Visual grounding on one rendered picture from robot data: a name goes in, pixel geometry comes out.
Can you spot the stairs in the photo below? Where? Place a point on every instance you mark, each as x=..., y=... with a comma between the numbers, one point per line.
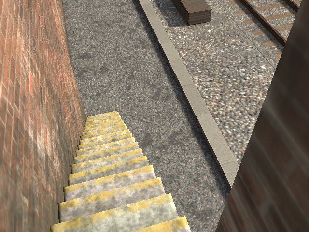
x=112, y=187

